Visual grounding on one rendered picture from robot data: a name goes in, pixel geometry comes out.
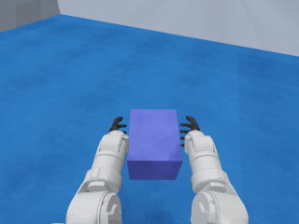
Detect robot right upper arm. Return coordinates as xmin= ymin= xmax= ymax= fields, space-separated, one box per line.
xmin=191 ymin=189 xmax=249 ymax=224

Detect carton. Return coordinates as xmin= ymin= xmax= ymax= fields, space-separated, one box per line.
xmin=127 ymin=109 xmax=183 ymax=180

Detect robot left upper arm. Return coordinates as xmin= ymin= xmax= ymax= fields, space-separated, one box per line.
xmin=51 ymin=190 xmax=122 ymax=224

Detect right robot hand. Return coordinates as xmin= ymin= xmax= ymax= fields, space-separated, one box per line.
xmin=179 ymin=116 xmax=200 ymax=147

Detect left robot hand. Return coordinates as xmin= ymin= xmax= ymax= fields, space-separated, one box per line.
xmin=109 ymin=117 xmax=127 ymax=134

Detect robot left forearm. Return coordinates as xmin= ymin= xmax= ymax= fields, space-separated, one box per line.
xmin=65 ymin=130 xmax=129 ymax=224

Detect robot right forearm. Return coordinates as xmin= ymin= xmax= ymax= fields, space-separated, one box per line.
xmin=184 ymin=130 xmax=240 ymax=199

